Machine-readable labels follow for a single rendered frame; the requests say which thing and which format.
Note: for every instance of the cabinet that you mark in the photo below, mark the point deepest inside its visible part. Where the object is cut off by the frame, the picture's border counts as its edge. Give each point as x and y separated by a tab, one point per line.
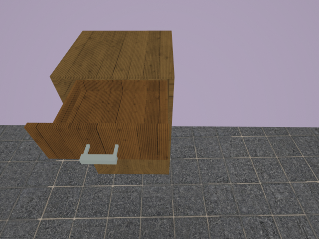
120	55

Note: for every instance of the handle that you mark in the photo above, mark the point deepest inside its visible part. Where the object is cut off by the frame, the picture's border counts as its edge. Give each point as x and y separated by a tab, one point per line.
86	158

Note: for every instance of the drawer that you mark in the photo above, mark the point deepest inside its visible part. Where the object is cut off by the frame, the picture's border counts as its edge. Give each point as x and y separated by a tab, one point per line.
102	113

